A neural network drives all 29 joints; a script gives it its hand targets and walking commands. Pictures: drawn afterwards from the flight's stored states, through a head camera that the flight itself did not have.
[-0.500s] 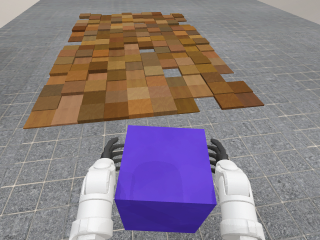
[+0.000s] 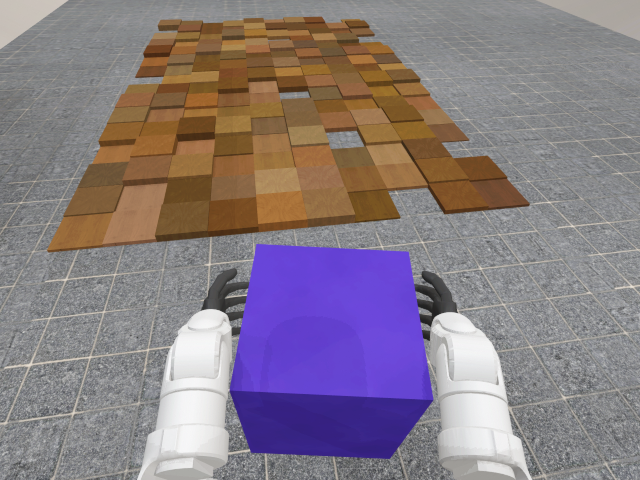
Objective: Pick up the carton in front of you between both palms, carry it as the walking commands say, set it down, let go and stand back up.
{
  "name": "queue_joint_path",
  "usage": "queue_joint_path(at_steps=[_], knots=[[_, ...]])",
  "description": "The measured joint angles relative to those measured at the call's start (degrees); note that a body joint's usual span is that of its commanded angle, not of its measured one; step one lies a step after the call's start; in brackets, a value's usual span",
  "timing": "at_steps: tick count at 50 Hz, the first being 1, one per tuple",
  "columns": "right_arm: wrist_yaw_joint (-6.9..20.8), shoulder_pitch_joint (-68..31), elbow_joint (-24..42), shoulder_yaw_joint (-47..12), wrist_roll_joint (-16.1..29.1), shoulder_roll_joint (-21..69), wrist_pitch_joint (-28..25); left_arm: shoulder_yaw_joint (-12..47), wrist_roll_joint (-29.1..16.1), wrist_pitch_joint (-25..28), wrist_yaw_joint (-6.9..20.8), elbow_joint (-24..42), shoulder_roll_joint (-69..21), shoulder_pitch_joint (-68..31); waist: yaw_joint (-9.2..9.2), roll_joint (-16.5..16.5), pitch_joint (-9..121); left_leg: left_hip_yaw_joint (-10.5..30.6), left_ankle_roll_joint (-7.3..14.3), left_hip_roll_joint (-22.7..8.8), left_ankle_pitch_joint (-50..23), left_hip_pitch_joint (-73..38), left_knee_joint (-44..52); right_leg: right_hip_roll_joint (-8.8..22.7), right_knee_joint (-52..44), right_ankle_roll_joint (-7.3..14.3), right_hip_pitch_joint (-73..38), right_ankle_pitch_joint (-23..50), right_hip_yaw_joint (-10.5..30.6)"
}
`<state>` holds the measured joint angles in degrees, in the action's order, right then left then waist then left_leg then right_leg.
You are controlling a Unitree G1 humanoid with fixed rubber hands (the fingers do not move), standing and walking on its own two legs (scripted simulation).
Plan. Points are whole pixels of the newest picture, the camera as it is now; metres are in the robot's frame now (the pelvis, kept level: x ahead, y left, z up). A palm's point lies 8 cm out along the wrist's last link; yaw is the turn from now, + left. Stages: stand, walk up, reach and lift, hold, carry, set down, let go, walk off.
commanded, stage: hold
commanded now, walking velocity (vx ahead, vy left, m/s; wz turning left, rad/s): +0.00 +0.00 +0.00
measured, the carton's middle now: (326, 356) +0.29 +0.00 -0.02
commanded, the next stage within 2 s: carry in 0.70 s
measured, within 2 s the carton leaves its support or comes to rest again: neither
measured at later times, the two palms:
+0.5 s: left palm (215, 322) +0.29 +0.15 +0.05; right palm (442, 325) +0.29 -0.15 +0.05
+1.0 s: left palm (224, 289) +0.33 +0.14 +0.07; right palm (442, 285) +0.34 -0.16 +0.07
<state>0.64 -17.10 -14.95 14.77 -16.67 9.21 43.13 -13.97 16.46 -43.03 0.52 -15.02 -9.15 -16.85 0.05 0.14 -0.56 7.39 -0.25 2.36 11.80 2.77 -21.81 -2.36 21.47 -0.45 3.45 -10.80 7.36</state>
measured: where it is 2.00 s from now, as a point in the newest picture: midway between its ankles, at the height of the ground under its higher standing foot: (322, 391)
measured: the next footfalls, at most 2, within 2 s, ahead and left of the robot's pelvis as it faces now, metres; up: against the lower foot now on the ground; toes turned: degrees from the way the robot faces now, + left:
left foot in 1.10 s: +0.14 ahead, +0.10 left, +0.00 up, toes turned +10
right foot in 1.44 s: +0.44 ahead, -0.12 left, +0.00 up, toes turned -9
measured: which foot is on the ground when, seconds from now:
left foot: down 0.00-0.92, up 0.94-1.00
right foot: down 0.00-1.00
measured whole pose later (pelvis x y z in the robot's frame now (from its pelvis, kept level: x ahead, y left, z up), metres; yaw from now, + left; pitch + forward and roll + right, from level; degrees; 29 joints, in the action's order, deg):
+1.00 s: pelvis +0.06 -0.01 -0.01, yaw +3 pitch +4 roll +0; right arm -3.0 -10.6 4.5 8.2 -7.8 5.6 56.1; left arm -6.0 8.7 -55.6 -4.7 2.9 -8.0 -11.6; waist -0.2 -0.1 9.5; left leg -2.0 -0.2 -1.8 26.3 19.7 -38.4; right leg 1.4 28.1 0.1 13.6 -18.2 -2.2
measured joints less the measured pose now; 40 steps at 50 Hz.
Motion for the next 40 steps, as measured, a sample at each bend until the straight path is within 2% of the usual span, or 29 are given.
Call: queue_joint_path(at_steps=[34,36,40], knots=[[-0.32,1.26,1.10,-1.28,0.61,-0.32,0.53,1.12,-0.39,-0.58,-0.20,1.13,0.31,1.23,0.04,-0.07,0.10,-0.26,0.09,-0.06,-0.11,-0.56,0.64,0.11,-0.63,0.04,-0.58,0.09,-0.19],[-0.31,1.22,1.15,-1.26,0.66,-0.33,0.64,1.17,-0.53,-0.74,-0.30,1.26,0.33,1.25,0.05,-0.12,1.78,-0.61,0.03,-0.06,0.74,2.10,-1.18,0.32,1.41,-0.06,2.19,-0.98,-0.71],[-0.85,2.58,3.81,-2.67,1.97,-0.64,1.44,2.53,-2.00,-1.60,-1.04,4.03,0.67,2.68,-0.07,-0.15,5.35,-2.93,0.31,-1.21,6.67,7.27,-4.56,1.70,6.32,-0.02,7.95,-9.51,-3.59]])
